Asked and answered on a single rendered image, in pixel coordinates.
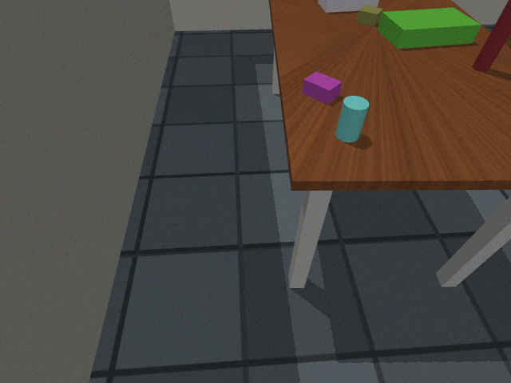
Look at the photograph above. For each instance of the table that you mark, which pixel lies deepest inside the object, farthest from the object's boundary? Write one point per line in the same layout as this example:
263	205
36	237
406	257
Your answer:
433	122

